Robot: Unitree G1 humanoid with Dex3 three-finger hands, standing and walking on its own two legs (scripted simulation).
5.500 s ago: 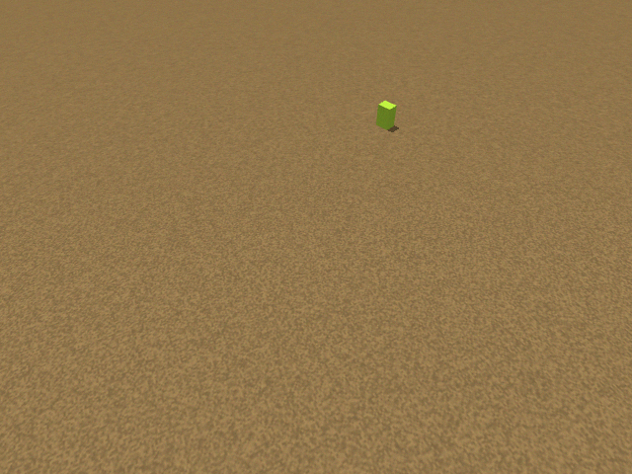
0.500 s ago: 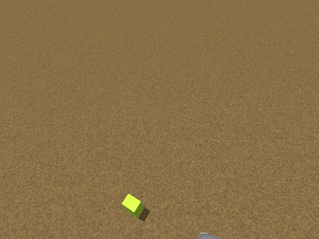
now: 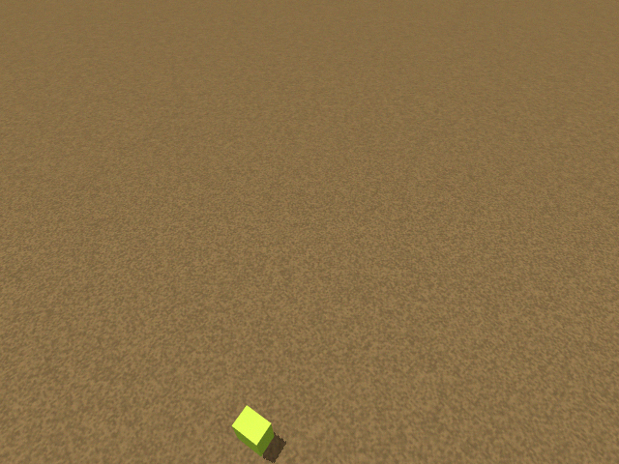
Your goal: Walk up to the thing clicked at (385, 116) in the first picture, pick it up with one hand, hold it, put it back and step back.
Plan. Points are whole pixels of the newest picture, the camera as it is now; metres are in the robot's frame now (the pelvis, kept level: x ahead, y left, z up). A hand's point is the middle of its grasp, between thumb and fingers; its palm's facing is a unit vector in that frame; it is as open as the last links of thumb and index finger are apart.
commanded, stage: walk up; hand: left
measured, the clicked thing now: (254, 431) +0.34 +0.18 -0.70
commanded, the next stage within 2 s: stand in 0.98 s
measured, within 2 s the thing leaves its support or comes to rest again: neither
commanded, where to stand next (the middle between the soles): +0.04 -0.04 m, yaw -1 degrees
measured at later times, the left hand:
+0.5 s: hand out of the picture +0.09 +0.24 -0.14, palm faces -0.02 -0.94 -0.34, open 7.4 cm
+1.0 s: hand out of the picture +0.11 +0.24 -0.14, palm faces -0.03 -0.94 -0.33, open 7.4 cm
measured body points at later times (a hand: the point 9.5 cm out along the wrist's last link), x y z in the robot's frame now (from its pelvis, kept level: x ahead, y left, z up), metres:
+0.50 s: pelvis +0.01 -0.01 +0.02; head +0.02 -0.01 +0.47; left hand +0.09 +0.29 -0.12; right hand +0.09 -0.31 -0.12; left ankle +0.02 +0.12 -0.73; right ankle +0.03 -0.15 -0.73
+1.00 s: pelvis +0.02 -0.01 +0.02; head +0.02 -0.01 +0.47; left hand +0.11 +0.29 -0.12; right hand +0.09 -0.31 -0.12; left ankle +0.02 +0.12 -0.73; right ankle +0.03 -0.15 -0.73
